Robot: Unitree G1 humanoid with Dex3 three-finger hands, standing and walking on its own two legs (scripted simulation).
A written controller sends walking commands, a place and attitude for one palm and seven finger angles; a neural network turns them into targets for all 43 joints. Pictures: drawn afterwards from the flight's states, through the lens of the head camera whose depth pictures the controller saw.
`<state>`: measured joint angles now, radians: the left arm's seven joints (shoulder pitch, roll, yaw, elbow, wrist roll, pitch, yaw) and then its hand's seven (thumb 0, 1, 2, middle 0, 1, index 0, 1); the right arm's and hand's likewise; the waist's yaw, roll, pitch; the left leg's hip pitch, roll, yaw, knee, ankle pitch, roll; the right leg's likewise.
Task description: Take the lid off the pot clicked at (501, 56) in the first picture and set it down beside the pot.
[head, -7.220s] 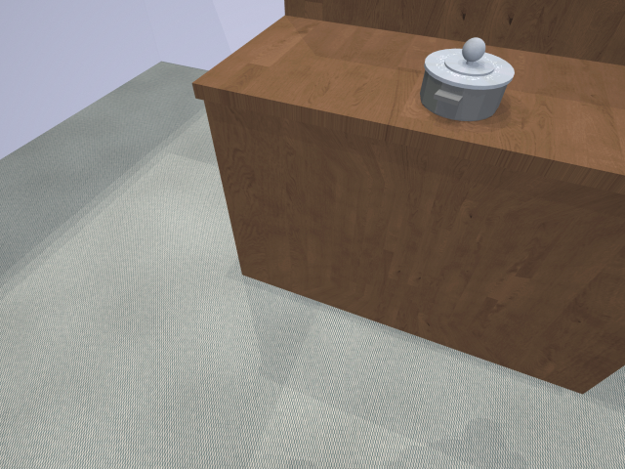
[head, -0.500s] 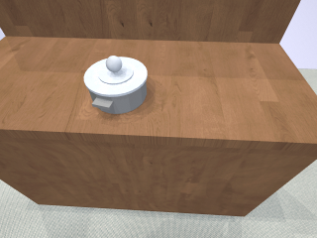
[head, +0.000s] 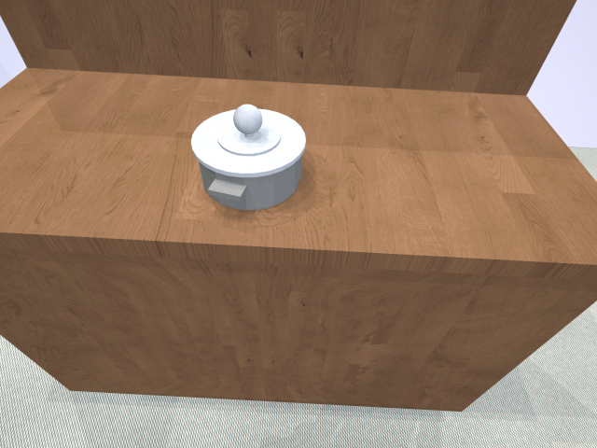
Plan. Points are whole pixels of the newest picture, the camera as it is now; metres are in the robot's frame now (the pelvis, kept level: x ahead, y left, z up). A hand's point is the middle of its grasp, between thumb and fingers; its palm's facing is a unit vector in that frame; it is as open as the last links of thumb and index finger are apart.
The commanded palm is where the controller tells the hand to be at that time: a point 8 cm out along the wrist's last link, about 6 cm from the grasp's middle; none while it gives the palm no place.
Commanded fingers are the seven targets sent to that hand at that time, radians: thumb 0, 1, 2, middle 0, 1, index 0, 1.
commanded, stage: look again from close up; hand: left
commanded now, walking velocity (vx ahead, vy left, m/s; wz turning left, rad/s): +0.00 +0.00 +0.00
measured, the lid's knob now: (247, 119) +0.55 +0.12 +0.17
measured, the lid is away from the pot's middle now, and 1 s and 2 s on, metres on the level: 0.00 0.00 0.00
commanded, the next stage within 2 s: lift the closed hand beside the body in 0.44 s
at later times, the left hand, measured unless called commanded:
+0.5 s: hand out of the picture +0.00 +0.17 -0.18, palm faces +0.02 -0.99 -0.16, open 7.4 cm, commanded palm none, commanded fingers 0.00 0.90 0.90 -0.20 -0.30 -0.20 -0.30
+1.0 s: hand (139, 436) +0.14 +0.19 +0.02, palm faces +0.29 -0.91 -0.30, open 3.9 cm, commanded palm +0.09 +0.23 +0.06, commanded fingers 0.00 0.90 0.90 -1.26 -1.45 -1.26 -1.45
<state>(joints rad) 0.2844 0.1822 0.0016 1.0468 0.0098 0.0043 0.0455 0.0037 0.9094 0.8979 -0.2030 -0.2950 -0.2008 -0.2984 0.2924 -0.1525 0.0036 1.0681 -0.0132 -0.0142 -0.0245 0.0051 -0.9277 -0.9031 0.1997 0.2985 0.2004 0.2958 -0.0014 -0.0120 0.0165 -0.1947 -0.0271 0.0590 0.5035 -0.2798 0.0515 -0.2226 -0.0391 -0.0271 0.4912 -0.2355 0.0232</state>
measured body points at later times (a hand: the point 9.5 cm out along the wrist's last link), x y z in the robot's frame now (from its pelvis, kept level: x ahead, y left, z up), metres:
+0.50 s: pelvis +0.00 +0.00 +0.00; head +0.02 +0.01 +0.45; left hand +0.00 +0.22 -0.16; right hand +0.01 -0.22 -0.15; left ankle +0.00 +0.08 -0.74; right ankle +0.02 -0.14 -0.74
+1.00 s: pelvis +0.01 -0.03 +0.00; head -0.01 -0.04 +0.45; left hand +0.12 +0.24 +0.04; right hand +0.25 -0.24 -0.02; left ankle +0.00 +0.08 -0.74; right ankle +0.02 -0.14 -0.74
